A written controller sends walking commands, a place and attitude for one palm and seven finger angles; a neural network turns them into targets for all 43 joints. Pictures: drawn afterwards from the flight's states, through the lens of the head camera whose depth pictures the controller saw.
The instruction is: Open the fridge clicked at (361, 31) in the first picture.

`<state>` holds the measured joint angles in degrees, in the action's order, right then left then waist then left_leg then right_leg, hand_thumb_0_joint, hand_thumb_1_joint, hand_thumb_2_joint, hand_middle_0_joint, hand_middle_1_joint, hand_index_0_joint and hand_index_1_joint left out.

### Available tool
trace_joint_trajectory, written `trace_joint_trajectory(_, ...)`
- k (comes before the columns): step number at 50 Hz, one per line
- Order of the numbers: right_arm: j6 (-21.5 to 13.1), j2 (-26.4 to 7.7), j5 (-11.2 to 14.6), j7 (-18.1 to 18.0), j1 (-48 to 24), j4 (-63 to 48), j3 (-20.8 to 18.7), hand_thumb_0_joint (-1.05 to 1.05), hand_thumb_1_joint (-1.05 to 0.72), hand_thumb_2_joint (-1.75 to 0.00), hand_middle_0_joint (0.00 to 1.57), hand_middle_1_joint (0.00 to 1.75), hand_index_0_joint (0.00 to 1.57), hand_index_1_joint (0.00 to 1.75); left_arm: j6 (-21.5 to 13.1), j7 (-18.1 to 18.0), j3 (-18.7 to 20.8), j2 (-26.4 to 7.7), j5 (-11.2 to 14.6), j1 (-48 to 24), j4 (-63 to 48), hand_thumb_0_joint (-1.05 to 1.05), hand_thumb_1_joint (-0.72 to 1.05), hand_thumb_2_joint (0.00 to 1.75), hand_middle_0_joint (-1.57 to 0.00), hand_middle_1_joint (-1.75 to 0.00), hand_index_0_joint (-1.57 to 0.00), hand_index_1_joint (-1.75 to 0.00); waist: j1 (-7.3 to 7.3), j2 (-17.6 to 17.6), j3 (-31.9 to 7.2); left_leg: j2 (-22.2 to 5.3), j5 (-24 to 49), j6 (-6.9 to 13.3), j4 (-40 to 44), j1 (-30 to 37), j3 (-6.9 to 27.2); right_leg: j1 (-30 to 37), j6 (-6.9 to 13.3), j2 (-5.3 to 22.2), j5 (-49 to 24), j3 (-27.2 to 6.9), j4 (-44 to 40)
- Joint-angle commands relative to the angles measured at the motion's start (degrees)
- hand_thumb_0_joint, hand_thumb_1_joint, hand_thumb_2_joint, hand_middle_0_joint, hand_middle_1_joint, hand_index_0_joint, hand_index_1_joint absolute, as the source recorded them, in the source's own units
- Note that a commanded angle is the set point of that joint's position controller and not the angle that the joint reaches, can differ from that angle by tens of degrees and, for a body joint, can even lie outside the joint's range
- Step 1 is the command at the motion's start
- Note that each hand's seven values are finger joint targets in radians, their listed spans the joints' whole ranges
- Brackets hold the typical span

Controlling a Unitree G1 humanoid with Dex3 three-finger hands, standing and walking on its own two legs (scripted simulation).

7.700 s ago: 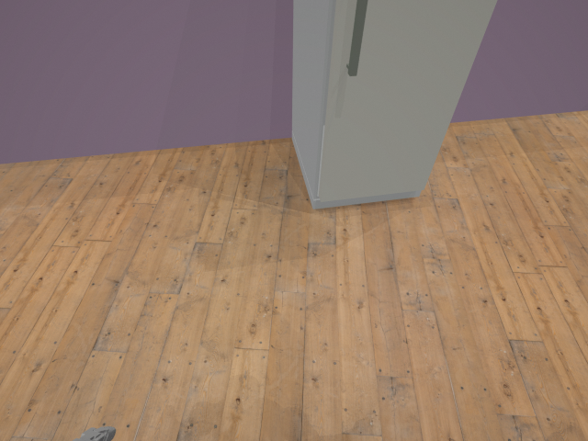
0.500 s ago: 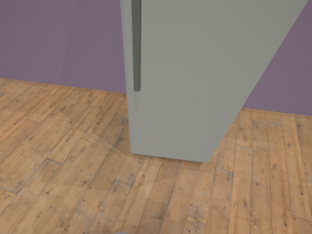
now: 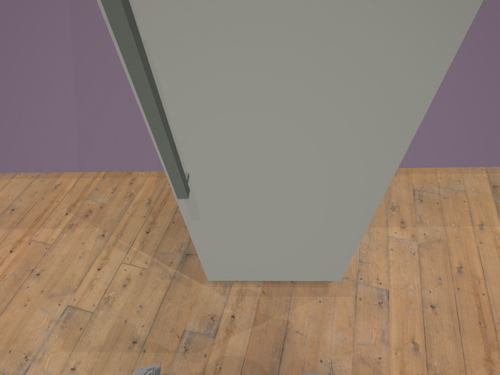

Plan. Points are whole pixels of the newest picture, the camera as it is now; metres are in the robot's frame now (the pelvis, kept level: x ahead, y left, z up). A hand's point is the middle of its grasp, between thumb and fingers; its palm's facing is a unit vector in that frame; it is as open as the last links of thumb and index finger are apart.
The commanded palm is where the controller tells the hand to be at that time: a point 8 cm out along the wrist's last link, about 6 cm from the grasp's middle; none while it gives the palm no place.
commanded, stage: come to a stop and stand still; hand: left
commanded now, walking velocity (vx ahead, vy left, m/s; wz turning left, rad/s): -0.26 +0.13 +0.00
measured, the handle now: (158, 105) +0.49 +0.16 +0.17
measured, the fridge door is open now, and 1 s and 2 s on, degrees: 0 0 0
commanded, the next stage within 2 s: look again from close up in 1.32 s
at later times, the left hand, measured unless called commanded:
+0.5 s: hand out of the picture -0.02 +0.25 -0.17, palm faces +0.07 -0.98 -0.19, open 7.3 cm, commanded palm none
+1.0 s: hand out of the picture +0.00 +0.18 -0.16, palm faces +0.00 -0.97 -0.24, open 7.3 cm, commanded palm none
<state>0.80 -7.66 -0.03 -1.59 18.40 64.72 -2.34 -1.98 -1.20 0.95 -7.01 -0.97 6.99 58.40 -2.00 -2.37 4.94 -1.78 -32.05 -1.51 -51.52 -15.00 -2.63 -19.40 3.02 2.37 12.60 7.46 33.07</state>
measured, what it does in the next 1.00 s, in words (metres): steps on the spot: left foot, then right foot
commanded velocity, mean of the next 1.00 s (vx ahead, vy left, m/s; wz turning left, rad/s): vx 0.00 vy -0.05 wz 0.00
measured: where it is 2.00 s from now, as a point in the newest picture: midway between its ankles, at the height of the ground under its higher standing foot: outside the picture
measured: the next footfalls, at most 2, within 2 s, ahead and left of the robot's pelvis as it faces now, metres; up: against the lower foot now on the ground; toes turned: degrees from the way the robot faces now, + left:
left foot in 0.28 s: +0.04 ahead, +0.15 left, +0.00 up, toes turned +2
right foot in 0.68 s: -0.02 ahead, -0.11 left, +0.00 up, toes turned -1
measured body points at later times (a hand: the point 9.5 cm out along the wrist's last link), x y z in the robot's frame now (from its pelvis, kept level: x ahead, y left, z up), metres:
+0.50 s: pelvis -0.02 +0.05 +0.02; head -0.01 +0.08 +0.47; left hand -0.02 +0.30 -0.15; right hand +0.03 -0.18 -0.12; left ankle -0.01 +0.15 -0.73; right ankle -0.06 -0.09 -0.67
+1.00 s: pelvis -0.04 +0.00 +0.00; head -0.05 -0.02 +0.45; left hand +0.00 +0.23 -0.14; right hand -0.06 -0.21 -0.17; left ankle -0.01 +0.15 -0.73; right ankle -0.06 -0.12 -0.73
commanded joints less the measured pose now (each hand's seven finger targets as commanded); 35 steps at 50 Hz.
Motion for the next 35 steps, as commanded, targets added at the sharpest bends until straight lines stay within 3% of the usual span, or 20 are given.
trace_joint_trajectory(1, 1.0, -2.5, 0.1, -0.4, 2.3, -3.3, -0.7, 0.0, -0.9, -0.9, 0.2, 0.3, 0.2, 0.3, 1.4, -1.9, 3.5, -11.9, -0.5, 4.6, -1.7, 0.0, 0.9, 0.9, -0.2, -0.3, -0.2, -0.3, 2.41, 7.5, -8.8, -0.8, 1.3, -0.9, -3.7, -5.5, 2.1, 10.7, 8.9, 18.1, -43.8, -12.2, -10.3)
trace_joint_trajectory(4, 2.0, -3.4, -0.5, 0.0, 0.5, -5.0, -1.6, 0.0, -0.9, -0.9, 0.2, 0.3, 0.2, 0.3, 2.3, -1.7, 4.0, -11.8, -0.7, 3.6, -3.0, 0.0, 0.9, 0.9, -0.2, -0.3, -0.2, -0.3, 2.65, 10.7, -7.3, 0.1, 4.3, -1.3, -5.3, -6.0, 1.7, 6.3, 8.4, 17.1, -34.4, -12.2, -12.5)
trace_joint_trajectory(6, 1.8, -3.4, -0.4, 0.3, 0.2, -6.3, -1.6, 0.0, -0.9, -0.9, 0.2, 0.3, 0.2, 0.3, 2.6, -1.7, 4.3, -12.3, -1.0, 2.3, -4.0, 0.0, 0.9, 0.9, -0.2, -0.3, -0.2, -0.3, 2.32, 12.0, -8.3, 0.0, 5.0, -1.3, -1.6, -5.6, 1.4, 6.7, 8.0, 16.1, -29.8, -11.3, -12.4)
trace_joint_trajectory(9, 1.1, -3.8, -0.4, 0.5, -0.2, -7.3, -1.5, 0.0, -0.9, -0.9, 0.2, 0.3, 0.2, 0.3, 2.9, -1.3, 4.4, -12.7, -1.1, 2.2, -4.5, 0.0, 0.9, 0.9, -0.2, -0.3, -0.2, -0.3, 1.92, 13.5, -9.5, 0.4, 8.4, -1.0, 7.7, -2.6, -0.2, 6.9, 6.7, 14.1, -20.7, -11.3, -11.7)
trace_joint_trajectory(11, 0.4, -3.5, -0.5, 0.4, 2.5, -6.7, -1.1, 0.0, -0.9, -0.9, 0.2, 0.3, 0.2, 0.3, 3.2, -1.2, 4.2, -12.1, -0.7, 1.9, -4.4, 0.0, 0.9, 0.9, -0.2, -0.3, -0.2, -0.3, 0.34, 12.0, -9.8, 0.7, 16.8, -0.6, 20.2, 5.0, -1.4, 3.2, 3.6, 11.8, -10.2, -10.2, -9.3)
trace_joint_trajectory(12, -0.1, -4.7, -0.5, 0.5, 3.4, -6.4, -1.1, 0.0, -0.9, -0.9, 0.2, 0.3, 0.2, 0.3, 3.5, -1.0, 3.7, -10.6, -0.2, 2.3, -4.4, 0.0, 0.9, 0.9, -0.2, -0.3, -0.2, -0.3, -0.13, 7.8, -8.9, -0.9, 19.8, 0.0, 26.6, 9.4, 0.3, -1.6, 1.1, 9.3, -0.9, -9.2, -6.6)
trace_joint_trajectory(13, -0.8, -8.2, -1.0, 0.4, 1.9, -7.3, -1.5, 0.0, -0.9, -0.9, 0.2, 0.3, 0.2, 0.3, 4.0, -0.6, 3.0, -7.6, 0.4, 3.5, -5.0, 0.0, 0.9, 0.9, -0.2, -0.3, -0.2, -0.3, 0.44, -5.3, -5.8, -9.6, 15.9, 2.7, 34.8, 6.0, 12.5, -6.3, -2.3, 3.5, 9.8, -6.0, -0.8)
trace_joint_trajectory(14, -0.9, -11.7, -1.6, 0.3, -1.3, -9.6, -1.7, 0.0, -0.9, -0.9, 0.2, 0.3, 0.2, 0.3, 4.1, -0.5, 2.7, -5.9, 0.5, 3.5, -5.4, 0.0, 0.9, 0.9, -0.2, -0.3, -0.2, -0.3, 0.77, -13.3, -1.8, -18.2, 8.5, 7.0, 42.8, -4.4, 22.9, -4.9, -4.4, -0.5, 14.7, -3.9, 6.3)
trace_joint_trajectory(15, -1.0, -12.0, -1.8, -0.2, -5.1, -10.3, -1.7, 0.0, -0.9, -0.9, 0.2, 0.3, 0.2, 0.3, 4.8, -0.4, 3.1, -7.4, -0.2, 3.3, -4.8, 0.0, 0.9, 0.9, -0.2, -0.3, -0.2, -0.3, 1.35, -13.6, 0.3, -19.4, 3.9, 8.8, 45.8, -9.5, 25.4, -3.4, -4.3, -0.1, 15.3, -7.8, 13.2)
trace_joint_trajectory(17, -1.1, -10.6, -1.8, -0.9, -9.1, -10.4, -0.9, 0.0, -0.9, -0.9, 0.2, 0.3, 0.2, 0.3, 4.9, 0.5, 3.7, -8.3, -0.5, 6.1, -2.1, 0.0, 0.9, 0.9, -0.2, -0.3, -0.2, -0.3, 3.35, -8.0, 1.2, -14.8, 3.9, 7.4, 44.6, -7.1, 18.9, -4.6, -4.4, -0.7, 9.8, -10.5, 20.4)
trace_joint_trajectory(20, -1.6, -9.7, -1.3, -1.2, -7.5, -9.7, -1.0, 0.0, -0.9, -0.9, 0.2, 0.3, 0.2, 0.3, 4.2, 1.1, 3.5, -8.4, -0.5, 9.1, 0.1, 0.0, 0.9, 0.9, -0.2, -0.3, -0.2, -0.3, 2.86, -3.9, -1.8, -12.9, 15.2, 7.6, 41.6, 2.8, 12.8, -7.8, -5.5, -0.6, 6.9, -9.7, 21.6)
trace_joint_trajectory(23, -1.6, -10.6, -1.3, -1.6, -3.1, -7.9, -1.5, 0.0, -0.9, -0.9, 0.2, 0.3, 0.2, 0.3, 4.3, 1.1, 3.2, -8.1, -0.4, 8.3, -0.2, 0.0, 0.9, 0.9, -0.2, -0.3, -0.2, -0.3, 0.78, -4.6, -3.9, -14.7, 26.4, 9.1, 39.3, 10.0, 12.5, -8.9, -6.1, -0.1, 8.8, -9.1, 19.4)
trace_joint_trajectory(26, -1.4, -11.2, -1.4, -1.7, -0.5, -6.3, -1.8, 0.0, -0.9, -0.9, 0.2, 0.3, 0.2, 0.3, 4.3, 1.1, 2.7, -7.2, -0.2, 6.6, -0.3, 0.0, 0.9, 0.9, -0.2, -0.3, -0.2, -0.3, -0.6, -6.3, -4.5, -15.7, 36.2, 10.2, 37.0, 12.5, 13.1, -6.6, -6.1, 0.3, 12.8, -7.8, 14.0)
trace_joint_trajectory(29, -0.9, -12.2, -1.4, -1.4, -0.8, -5.5, -2.2, 0.0, -0.9, -0.9, 0.2, 0.3, 0.2, 0.3, 4.1, 0.9, 1.9, -5.7, 0.1, 7.5, 0.4, 0.0, 0.9, 0.9, -0.2, -0.3, -0.2, -0.3, -0.68, -7.6, -6.3, -14.9, 35.0, 10.3, 35.7, 11.9, 12.4, -1.7, -5.3, -0.2, 14.1, -6.2, 7.1)
trace_joint_trajectory(30, -0.9, -11.7, -1.4, -1.2, -1.3, -5.1, -2.1, 0.0, -0.9, -0.9, 0.2, 0.3, 0.2, 0.3, 3.8, 0.8, 1.6, -5.5, 0.2, 8.0, 0.9, 0.0, 0.9, 0.9, -0.2, -0.3, -0.2, -0.3, -0.3, -8.1, -5.9, -14.1, 37.3, 10.0, 34.6, 11.4, 12.1, 0.0, -5.0, -0.4, 13.2, -5.6, 2.8)
trace_joint_trajectory(31, -1.4, -15.9, -0.7, -0.8, -6.4, -7.5, -2.6, 0.0, -0.9, -0.9, 0.2, 0.3, 0.2, 0.3, 2.4, -1.4, 1.1, -7.9, -0.5, 16.7, 3.9, 0.0, 0.9, 0.9, -0.2, -0.3, -0.2, -0.3, 4.23, -3.9, -5.9, -13.9, 42.6, 6.6, 21.1, 4.3, 8.3, 3.7, -2.3, 2.2, 4.5, -10.3, -4.7)
trace_joint_trajectory(32, -1.2, -8.7, -0.8, 0.3, -5.8, -9.5, -1.0, 0.0, -0.9, -0.9, 0.2, 0.3, 0.2, 0.3, 1.6, -1.4, 1.1, -9.0, -0.8, 16.2, 1.3, 0.0, 0.9, 0.9, -0.2, -0.3, -0.2, -0.3, 3.89, 7.9, -3.0, -5.8, 19.1, 3.7, 17.1, -5.5, 1.0, 4.5, -1.6, 3.3, 6.5, -13.8, -14.5)
trace_joint_trajectory(33, -1.0, -6.1, -1.1, 0.9, -2.9, -10.3, -0.1, 0.0, -0.9, -0.9, 0.2, 0.3, 0.2, 0.3, 0.9, -1.4, 0.8, -10.4, -0.8, 13.3, 0.1, 0.0, 0.9, 0.9, -0.2, -0.3, -0.2, -0.3, 0.62, 10.8, -2.3, -1.9, 11.3, 1.7, 12.9, -5.7, -1.7, 1.4, 1.6, 7.6, 7.8, -18.6, -17.0)
trace_joint_trajectory(34, -1.4, -4.9, -1.2, 1.4, -0.9, -10.2, 0.0, 0.0, -0.9, -0.9, 0.2, 0.3, 0.2, 0.3, 0.5, -1.3, 0.6, -11.5, -0.9, 11.7, -1.0, 0.0, 0.9, 0.9, -0.2, -0.3, -0.2, -0.3, -0.49, 4.2, -6.7, -0.1, 10.9, 1.2, 12.1, -1.6, -2.0, 2.2, 3.4, 8.1, 0.4, -17.6, -13.7)
trace_joint_trajectory(35, -1.6, -4.2, -1.2, 1.8, 1.1, -9.4, 0.2, 0.0, -0.9, -0.9, 0.2, 0.3, 0.2, 0.3, 0.1, -1.0, 1.0, -12.3, -0.7, 10.1, -0.8, 0.0, 0.9, 0.9, -0.2, -0.3, -0.2, -0.3, -1.33, -2.1, -11.7, 0.3, 15.0, 0.9, 17.3, 1.1, -2.6, 7.4, 3.1, 7.1, -6.0, -13.6, -8.0)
